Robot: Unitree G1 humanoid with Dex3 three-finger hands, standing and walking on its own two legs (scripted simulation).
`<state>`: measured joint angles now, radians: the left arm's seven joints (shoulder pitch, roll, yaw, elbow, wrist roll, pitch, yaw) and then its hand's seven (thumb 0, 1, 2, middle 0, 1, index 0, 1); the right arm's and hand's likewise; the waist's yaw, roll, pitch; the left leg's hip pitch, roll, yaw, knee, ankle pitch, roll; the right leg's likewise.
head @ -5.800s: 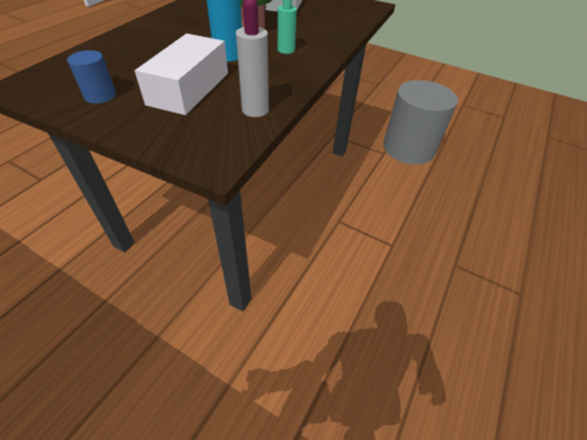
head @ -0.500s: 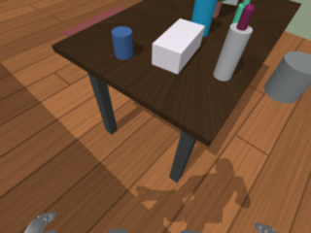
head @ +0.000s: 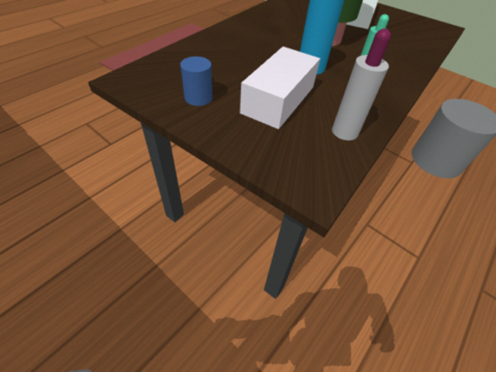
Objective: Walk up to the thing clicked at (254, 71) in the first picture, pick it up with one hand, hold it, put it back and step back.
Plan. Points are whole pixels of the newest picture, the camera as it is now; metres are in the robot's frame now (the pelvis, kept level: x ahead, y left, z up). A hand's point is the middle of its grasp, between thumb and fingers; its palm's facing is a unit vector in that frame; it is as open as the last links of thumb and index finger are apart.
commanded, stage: walk up
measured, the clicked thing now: (362, 87) +0.68 -0.25 +0.10
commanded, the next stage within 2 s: stand in 0.68 s
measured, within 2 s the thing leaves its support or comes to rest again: neither
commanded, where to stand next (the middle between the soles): +0.06 -0.01 m, yaw -2 degrees
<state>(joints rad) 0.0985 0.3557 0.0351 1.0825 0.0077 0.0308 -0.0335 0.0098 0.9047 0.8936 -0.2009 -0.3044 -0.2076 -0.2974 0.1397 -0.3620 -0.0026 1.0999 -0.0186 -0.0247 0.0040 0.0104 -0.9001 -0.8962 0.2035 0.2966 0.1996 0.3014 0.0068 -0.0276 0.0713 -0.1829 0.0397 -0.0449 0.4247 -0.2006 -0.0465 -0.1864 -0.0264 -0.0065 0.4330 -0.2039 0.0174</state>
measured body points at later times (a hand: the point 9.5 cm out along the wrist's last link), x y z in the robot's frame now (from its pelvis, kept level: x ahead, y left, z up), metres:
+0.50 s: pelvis +0.01 +0.00 +0.00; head +0.02 +0.01 +0.45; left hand +0.09 +0.31 -0.13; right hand +0.11 -0.30 -0.12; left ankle +0.02 +0.15 -0.74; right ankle +0.02 -0.13 -0.74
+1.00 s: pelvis +0.02 +0.00 +0.01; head +0.03 +0.00 +0.45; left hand +0.10 +0.31 -0.13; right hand +0.09 -0.30 -0.13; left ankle +0.02 +0.15 -0.74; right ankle +0.02 -0.13 -0.74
